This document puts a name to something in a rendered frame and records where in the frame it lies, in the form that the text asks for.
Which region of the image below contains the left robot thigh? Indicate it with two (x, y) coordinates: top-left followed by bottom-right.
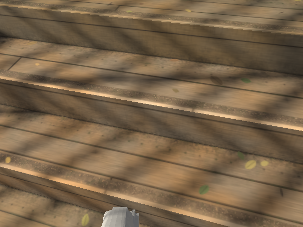
(101, 207), (139, 227)

